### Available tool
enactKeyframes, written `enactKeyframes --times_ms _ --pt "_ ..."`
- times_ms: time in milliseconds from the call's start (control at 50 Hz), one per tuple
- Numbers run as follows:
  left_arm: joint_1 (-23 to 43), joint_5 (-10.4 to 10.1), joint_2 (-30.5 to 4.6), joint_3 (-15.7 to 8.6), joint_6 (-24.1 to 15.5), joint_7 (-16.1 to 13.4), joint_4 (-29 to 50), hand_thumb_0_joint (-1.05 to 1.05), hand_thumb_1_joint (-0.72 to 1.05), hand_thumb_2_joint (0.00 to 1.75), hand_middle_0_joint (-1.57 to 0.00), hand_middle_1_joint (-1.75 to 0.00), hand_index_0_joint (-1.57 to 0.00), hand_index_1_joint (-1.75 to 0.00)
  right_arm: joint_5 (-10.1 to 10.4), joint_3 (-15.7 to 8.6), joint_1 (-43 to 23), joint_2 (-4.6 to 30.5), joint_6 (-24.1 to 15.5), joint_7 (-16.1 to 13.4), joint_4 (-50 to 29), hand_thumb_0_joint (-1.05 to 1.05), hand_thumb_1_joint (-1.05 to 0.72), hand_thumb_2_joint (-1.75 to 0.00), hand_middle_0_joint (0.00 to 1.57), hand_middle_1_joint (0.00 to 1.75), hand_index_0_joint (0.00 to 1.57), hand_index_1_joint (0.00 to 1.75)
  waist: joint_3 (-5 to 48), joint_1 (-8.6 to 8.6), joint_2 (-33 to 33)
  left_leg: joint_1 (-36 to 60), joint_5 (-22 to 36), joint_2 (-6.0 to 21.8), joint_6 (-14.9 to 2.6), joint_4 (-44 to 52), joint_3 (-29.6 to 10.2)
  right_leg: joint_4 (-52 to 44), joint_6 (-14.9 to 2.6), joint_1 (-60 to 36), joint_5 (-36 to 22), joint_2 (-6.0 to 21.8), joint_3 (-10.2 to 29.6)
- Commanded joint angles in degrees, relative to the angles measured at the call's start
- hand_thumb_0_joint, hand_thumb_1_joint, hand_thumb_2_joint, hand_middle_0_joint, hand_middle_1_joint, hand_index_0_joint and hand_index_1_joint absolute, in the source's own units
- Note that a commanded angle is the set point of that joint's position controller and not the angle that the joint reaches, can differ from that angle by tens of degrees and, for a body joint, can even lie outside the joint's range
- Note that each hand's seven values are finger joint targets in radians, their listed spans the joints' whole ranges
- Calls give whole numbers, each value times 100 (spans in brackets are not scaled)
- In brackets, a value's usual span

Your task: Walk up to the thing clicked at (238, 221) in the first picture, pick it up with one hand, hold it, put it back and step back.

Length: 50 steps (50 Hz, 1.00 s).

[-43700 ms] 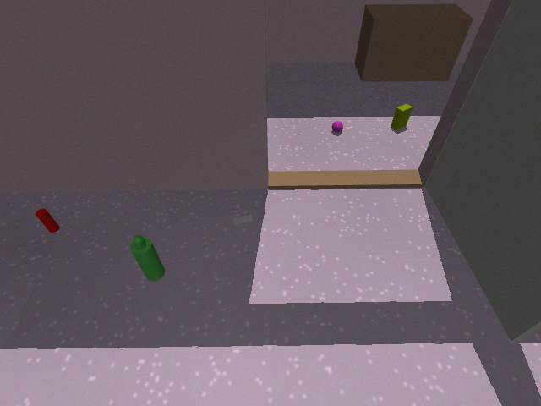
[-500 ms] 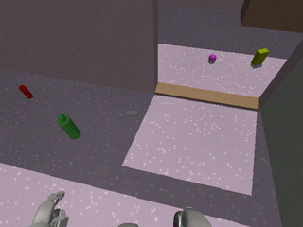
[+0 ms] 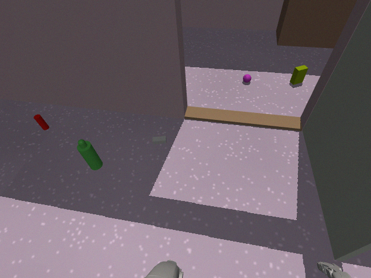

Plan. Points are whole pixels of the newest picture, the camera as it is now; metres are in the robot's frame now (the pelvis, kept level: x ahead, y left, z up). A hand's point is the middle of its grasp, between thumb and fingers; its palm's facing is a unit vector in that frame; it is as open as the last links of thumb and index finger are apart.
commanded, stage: step back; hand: left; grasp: from above
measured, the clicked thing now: (159, 140) +1.05 +0.33 -0.75
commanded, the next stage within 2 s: stand in 1.04 s
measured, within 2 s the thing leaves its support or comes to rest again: neither
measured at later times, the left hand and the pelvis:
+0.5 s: hand out of the picture +0.03 +0.27 -0.14, palm faces +0.07 -0.92 -0.39, open 7.4 cm; pelvis -0.02 -0.01 +0.00, yaw +5 degrees
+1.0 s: hand out of the picture +0.09 +0.29 -0.15, palm faces +0.10 -0.93 -0.36, open 7.4 cm; pelvis +0.03 +0.02 +0.00, yaw +5 degrees
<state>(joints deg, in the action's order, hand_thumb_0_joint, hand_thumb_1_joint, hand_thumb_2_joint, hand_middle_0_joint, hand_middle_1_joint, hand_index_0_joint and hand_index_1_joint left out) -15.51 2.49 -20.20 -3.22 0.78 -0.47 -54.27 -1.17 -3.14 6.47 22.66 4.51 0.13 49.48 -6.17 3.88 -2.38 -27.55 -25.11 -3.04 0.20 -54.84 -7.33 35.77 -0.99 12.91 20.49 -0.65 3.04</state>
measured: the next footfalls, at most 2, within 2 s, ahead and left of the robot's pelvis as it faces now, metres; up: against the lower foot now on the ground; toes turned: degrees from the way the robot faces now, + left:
left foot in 0.18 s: -0.01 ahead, +0.14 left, +0.00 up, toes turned +3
left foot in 0.76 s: +0.07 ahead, +0.15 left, +0.00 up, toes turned +6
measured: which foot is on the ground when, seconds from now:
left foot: up 0.00-0.16, down 0.18-0.48, up 0.50-0.74, down 0.76-1.00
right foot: down 0.00-1.00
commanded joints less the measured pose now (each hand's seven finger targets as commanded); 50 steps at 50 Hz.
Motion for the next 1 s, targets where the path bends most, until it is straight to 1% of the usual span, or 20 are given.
enactKeyframes --times_ms 0,80,140,160,180,200,220,280,360,420,440,460,500,580,660,720,760,780,880,980 --pt "758 6 -1569 -443 -276 -166 662 0 90 90 -20 -30 -20 -30 53 -232 140 948 -246 -55 -230 0 -90 -90 20 30 20 30 285 -329 946 152 112 -141 92 -541 -90 -1217 -867 451 -1141 1181 794" --pt "305 87 -1711 -531 -264 -88 576 0 90 90 -20 -30 -20 -30 -67 -209 -28 898 -416 24 -253 0 -90 -90 20 30 20 30 344 76 1450 7 -401 183 117 1363 455 -1375 -890 -524 746 1322 1075" --pt "534 21 -1692 -428 -152 -1 615 0 90 90 -20 -30 -20 -30 -68 -305 461 859 -567 40 49 0 -90 -90 20 30 20 30 458 -224 1347 1621 288 51 -29 3409 844 -900 -737 216 673 1231 799" --pt "422 17 -1387 -309 -130 4 628 0 90 90 -20 -30 -20 -30 -122 -399 696 988 -621 8 179 0 -90 -90 20 30 20 30 628 -327 849 2436 626 204 -121 3582 367 -136 -526 699 170 1011 518" --pt "276 -60 -1046 -213 -127 9 633 0 90 90 -20 -30 -20 -30 -182 -482 967 1272 -666 -34 243 0 -90 -90 20 30 20 30 797 -405 -280 2993 -112 1149 -428 3954 -1290 1020 -203 1634 519 493 62" --pt "585 -138 -1013 -211 -135 2 680 0 90 90 -20 -30 -20 -30 -191 -517 815 1773 -684 -38 134 0 -90 -90 20 30 20 30 502 -486 -692 2536 -1557 2140 -1053 4274 -2771 1431 12 2444 1126 47 -455" --pt "1004 -65 -1533 -343 -172 -19 645 0 90 90 -20 -30 -20 -30 -92 -573 753 1998 -677 -8 170 0 -90 -90 20 30 20 30 70 -650 -533 1402 -2296 2432 -1550 4509 -3049 1772 -28 1950 1234 385 102" --pt "628 -135 -1379 -308 -269 91 467 0 90 90 -20 -30 -20 -30 -148 -350 242 1229 -732 -3 63 0 -90 -90 20 30 20 30 33 -300 -444 1622 -414 1546 -1044 3955 -1220 1199 -77 1527 599 421 36" --pt "653 -120 -1245 -304 -293 141 373 0 90 90 -20 -30 -20 -30 -132 -410 438 1339 -694 15 140 0 -90 -90 20 30 20 30 157 -484 -864 1282 -94 1372 -950 3795 -821 318 11 693 386 163 -407" --pt "95 -80 -1196 -333 -392 43 55 0 90 90 -20 -30 -20 -30 -25 -282 185 1022 -559 23 41 0 -90 -90 20 30 20 30 446 -74 -467 552 278 1028 -627 2663 -137 -1070 -31 -858 -529 -87 -594" --pt "-139 -49 -1325 -393 -428 -6 -26 0 90 90 -20 -30 -20 -30 2 -179 243 722 -546 2 15 0 -90 -90 20 30 20 30 615 51 62 180 317 765 -437 1880 100 -1286 -64 -1391 -561 236 -3" --pt "-299 28 -1779 -506 -477 -59 -13 0 90 90 -20 -30 -20 -30 48 -80 320 419 -564 -12 -92 0 -90 -90 20 30 20 30 694 74 1252 -582 -232 -5 -156 612 349 -1935 -469 -1622 -165 1416 1977" --pt "454 -6 -2086 -530 -458 -36 263 0 90 90 -20 -30 -20 -30 -29 -254 543 1023 -521 -102 132 0 -90 -90 20 30 20 30 217 -116 836 -127 -947 316 -69 -5 33 -2218 -1379 -144 1094 2461 2957" --pt "768 -73 -1563 -374 -515 -49 258 0 90 90 -20 -30 -20 -30 15 -201 734 846 -562 -38 391 0 -90 -90 20 30 20 30 212 -300 790 375 -177 418 -84 439 48 -1697 -924 71 -971 1595 1171" --pt "949 -114 -1552 -314 -455 -39 279 0 90 90 -20 -30 -20 -30 -11 -171 730 738 -568 -28 463 0 -90 -90 20 30 20 30 514 -350 1167 1024 298 443 -11 1776 685 -1252 -805 34 -2149 1416 568" --pt "942 -196 -1360 -201 -346 -44 313 0 90 90 -20 -30 -20 -30 -43 -227 784 776 -635 -99 612 0 -90 -90 20 30 20 30 861 -473 838 2001 2093 413 -149 3009 628 -263 -371 103 -3101 1069 123" --pt "730 -277 -1143 -136 -293 -65 288 0 90 90 -20 -30 -20 -30 -72 -285 504 1160 -663 -145 516 0 -90 -90 20 30 20 30 1193 -277 -26 2254 3457 1459 -607 2971 -533 341 -20 419 -1985 451 -192" --pt "699 -314 -1182 -140 -226 -72 156 0 90 90 -20 -30 -20 -30 2 -250 91 1351 -640 -132 434 0 -90 -90 20 30 20 30 1118 -162 -209 1496 2870 1779 -1032 2976 -734 217 18 -71 -647 237 -319" --pt "791 -229 -1407 -146 -309 -67 -77 0 90 90 -20 -30 -20 -30 27 -100 -307 976 -595 -114 545 0 -90 -90 20 30 20 30 986 -219 -226 1311 2688 1034 -329 2691 126 -685 -160 -553 -1979 675 142" --pt "1041 -224 -1329 -76 -287 -64 -240 0 90 90 -20 -30 -20 -30 27 -78 -524 941 -576 -81 761 0 -90 -90 20 30 20 30 936 -255 -66 1719 2711 1114 -373 2988 121 -936 -99 -364 -1916 655 90"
